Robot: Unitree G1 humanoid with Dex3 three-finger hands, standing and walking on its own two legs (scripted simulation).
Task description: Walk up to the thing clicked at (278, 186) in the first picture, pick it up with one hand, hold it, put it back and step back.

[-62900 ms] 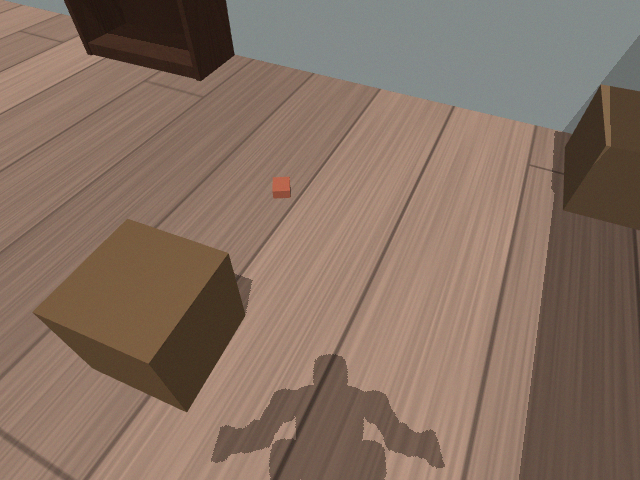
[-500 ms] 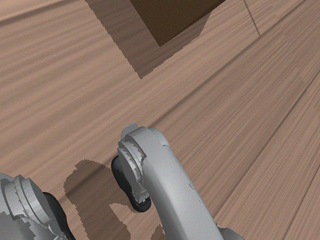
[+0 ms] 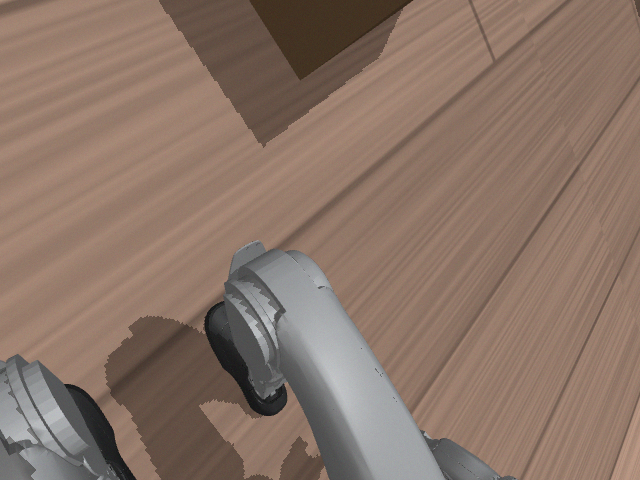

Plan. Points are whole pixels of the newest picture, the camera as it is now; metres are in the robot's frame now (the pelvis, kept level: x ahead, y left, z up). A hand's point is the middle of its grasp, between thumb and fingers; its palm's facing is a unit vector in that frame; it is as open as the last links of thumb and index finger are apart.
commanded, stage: rest palm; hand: left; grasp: from above
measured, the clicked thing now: out of the picture +0.46 +0.36 -0.31
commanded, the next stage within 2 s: close in 0.32 s
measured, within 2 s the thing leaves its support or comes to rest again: neither
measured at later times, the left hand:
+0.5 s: hand out of the picture +0.45 +0.34 -0.28, palm faces -0.23 -0.39 -0.89, open 13.5 cm
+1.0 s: hand out of the picture +0.45 +0.34 -0.28, palm faces -0.23 -0.37 -0.90, open 11.8 cm
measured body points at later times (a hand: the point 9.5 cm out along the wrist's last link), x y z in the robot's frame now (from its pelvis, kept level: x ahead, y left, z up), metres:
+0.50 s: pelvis +0.00 +0.00 +0.00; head +0.31 +0.13 +0.29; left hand +0.46 +0.36 -0.23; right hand +0.02 -0.24 -0.03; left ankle +0.07 +0.13 -0.30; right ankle +0.12 -0.11 -0.30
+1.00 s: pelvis +0.00 +0.00 +0.00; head +0.31 +0.13 +0.29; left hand +0.46 +0.36 -0.23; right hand +0.03 -0.24 -0.04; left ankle +0.07 +0.13 -0.30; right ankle +0.12 -0.11 -0.30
